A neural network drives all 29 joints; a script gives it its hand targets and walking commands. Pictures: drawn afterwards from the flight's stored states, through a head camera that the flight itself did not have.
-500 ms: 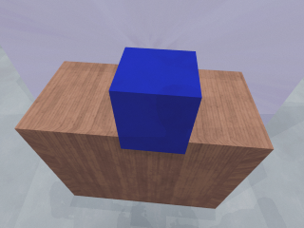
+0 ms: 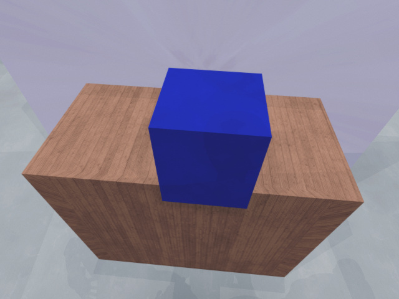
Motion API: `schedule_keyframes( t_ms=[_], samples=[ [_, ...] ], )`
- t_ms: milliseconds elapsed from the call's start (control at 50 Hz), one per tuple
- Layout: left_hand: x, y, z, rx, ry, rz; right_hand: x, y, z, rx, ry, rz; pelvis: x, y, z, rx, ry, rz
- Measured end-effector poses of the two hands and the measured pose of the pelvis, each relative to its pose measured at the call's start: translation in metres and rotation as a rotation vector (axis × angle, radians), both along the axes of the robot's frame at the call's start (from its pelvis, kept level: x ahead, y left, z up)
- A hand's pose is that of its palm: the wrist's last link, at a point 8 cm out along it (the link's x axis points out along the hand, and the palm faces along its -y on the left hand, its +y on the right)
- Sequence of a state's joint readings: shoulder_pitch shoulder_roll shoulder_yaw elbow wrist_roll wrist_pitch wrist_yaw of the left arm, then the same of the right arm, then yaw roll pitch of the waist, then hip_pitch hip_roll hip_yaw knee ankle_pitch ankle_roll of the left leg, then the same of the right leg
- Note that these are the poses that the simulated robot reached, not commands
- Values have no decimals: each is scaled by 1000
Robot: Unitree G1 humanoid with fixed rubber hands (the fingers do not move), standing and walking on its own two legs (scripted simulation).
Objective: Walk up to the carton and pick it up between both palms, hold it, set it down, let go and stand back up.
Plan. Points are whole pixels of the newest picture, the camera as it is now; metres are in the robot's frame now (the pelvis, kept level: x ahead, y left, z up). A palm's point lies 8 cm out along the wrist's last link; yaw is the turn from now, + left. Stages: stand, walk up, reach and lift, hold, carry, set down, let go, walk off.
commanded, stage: stand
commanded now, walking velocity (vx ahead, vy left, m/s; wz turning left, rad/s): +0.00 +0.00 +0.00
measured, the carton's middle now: (209, 140) +0.45 -0.01 +0.07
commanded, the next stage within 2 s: walk up in 0.34 s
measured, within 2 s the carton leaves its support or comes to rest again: neither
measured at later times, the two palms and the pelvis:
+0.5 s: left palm out of the picture -0.02 +0.20 -0.15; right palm out of the picture -0.02 -0.19 -0.15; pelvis +0.01 +0.00 +0.00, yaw +0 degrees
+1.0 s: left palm out of the picture +0.03 +0.13 -0.12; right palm out of the picture +0.02 -0.26 -0.16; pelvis +0.06 -0.06 +0.01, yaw -3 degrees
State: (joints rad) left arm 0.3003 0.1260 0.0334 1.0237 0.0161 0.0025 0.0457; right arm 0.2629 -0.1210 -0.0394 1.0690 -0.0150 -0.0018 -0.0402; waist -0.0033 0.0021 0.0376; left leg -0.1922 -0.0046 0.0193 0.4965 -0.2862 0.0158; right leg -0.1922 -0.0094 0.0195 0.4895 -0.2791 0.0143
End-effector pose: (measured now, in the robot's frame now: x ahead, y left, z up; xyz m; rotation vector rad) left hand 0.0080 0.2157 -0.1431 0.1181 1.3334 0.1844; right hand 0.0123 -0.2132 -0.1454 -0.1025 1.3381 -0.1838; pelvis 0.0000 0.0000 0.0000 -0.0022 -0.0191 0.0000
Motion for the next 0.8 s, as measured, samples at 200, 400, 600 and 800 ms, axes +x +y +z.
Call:
schedule_keyframes(
  t_ms=[200,400,600,800],
  samples=[
    [-15,-8,-2,-24,67,9,-19,11,-2,25,67,-6,3,2,2,4,-5,0],
    [-20,-11,-3,-26,90,14,-26,18,-3,39,91,-6,5,2,3,5,-13,4],
    [-39,-20,-6,-43,151,27,-34,13,-3,33,102,-25,5,-1,0,9,-1,-10],
    [31,-36,-1,23,31,-66,-66,-20,-24,70,210,-131,40,-38,-12,28,1,-51]
  ],
)
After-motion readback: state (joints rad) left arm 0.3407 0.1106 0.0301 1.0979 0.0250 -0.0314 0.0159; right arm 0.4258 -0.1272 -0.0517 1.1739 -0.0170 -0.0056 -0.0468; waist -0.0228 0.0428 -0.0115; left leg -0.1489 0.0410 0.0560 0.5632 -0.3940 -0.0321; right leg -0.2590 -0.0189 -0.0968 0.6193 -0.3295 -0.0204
